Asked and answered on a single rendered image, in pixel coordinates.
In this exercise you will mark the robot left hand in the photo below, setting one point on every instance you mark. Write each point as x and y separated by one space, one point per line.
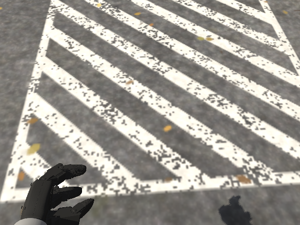
45 194

